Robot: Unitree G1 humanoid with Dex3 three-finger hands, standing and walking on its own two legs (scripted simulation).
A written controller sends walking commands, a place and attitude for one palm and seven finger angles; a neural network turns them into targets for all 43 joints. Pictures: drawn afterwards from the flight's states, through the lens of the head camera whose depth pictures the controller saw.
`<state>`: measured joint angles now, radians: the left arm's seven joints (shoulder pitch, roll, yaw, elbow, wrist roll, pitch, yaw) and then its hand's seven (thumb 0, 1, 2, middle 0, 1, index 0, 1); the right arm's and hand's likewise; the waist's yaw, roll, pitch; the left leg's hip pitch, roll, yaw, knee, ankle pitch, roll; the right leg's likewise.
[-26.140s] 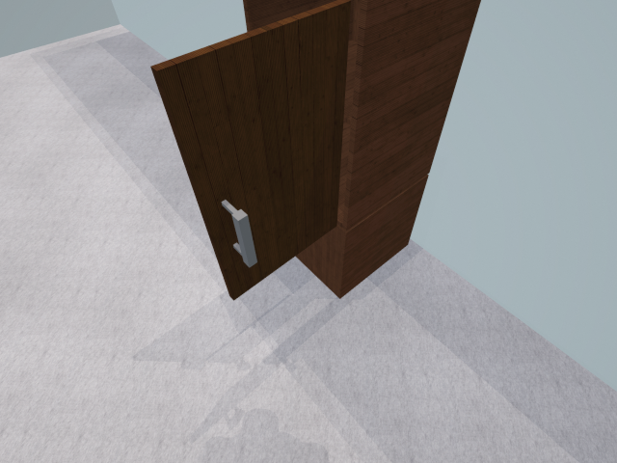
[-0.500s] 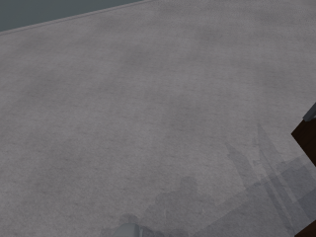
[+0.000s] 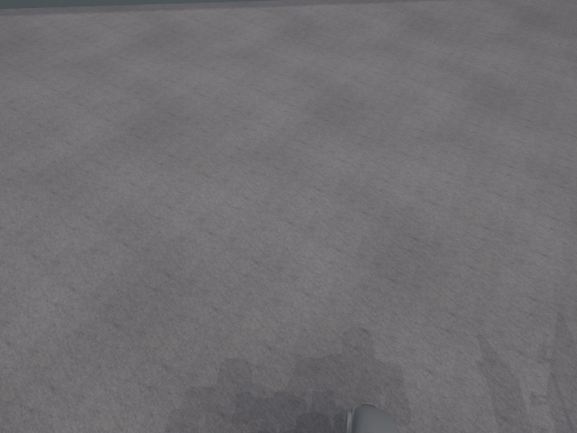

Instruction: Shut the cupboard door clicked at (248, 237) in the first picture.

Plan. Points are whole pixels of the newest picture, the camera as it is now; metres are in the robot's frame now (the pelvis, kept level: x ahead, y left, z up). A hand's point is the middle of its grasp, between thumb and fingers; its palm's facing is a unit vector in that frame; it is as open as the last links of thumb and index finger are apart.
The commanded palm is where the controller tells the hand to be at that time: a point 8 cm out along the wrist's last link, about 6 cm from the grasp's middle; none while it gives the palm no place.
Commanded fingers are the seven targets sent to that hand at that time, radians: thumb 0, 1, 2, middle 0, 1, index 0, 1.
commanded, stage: walk to a spot facing it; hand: left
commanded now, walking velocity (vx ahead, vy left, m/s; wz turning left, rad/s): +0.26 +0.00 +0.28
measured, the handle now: out of the picture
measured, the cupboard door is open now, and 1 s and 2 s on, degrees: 73 73 73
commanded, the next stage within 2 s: turn to face it in 0.04 s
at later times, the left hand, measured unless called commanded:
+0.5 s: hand (220, 386) +0.21 +0.13 -0.16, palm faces +0.03 -0.97 -0.24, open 7.2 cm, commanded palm none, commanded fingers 0.00 0.90 0.90 -0.20 -0.30 -0.20 -0.30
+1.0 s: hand (218, 304) +0.35 +0.16 -0.16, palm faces -0.29 -0.93 -0.23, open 7.4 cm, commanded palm none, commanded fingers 0.00 0.90 0.90 -0.20 -0.30 -0.20 -0.30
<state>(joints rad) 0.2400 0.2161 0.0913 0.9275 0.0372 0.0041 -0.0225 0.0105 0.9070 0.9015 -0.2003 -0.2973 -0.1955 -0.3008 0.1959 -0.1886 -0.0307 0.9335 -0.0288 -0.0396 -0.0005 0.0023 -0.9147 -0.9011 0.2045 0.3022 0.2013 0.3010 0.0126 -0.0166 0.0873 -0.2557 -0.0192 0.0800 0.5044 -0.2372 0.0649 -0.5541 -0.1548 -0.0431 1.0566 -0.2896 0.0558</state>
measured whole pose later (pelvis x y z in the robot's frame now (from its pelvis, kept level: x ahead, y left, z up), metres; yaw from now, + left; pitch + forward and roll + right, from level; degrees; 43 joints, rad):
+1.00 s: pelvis +0.19 -0.02 +0.01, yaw -22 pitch +0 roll -2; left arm 0.18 0.27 0.11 0.89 0.03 0.09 -0.04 0.01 0.91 0.90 -0.20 -0.30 -0.19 -0.30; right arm 0.19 -0.21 -0.03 0.90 -0.03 0.01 -0.03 0.01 -0.90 -0.90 0.21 0.30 0.20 0.30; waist 0.02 0.01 0.08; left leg -0.20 0.12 0.16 0.49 -0.28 0.00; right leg -0.44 -0.03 -0.04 0.92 -0.41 0.06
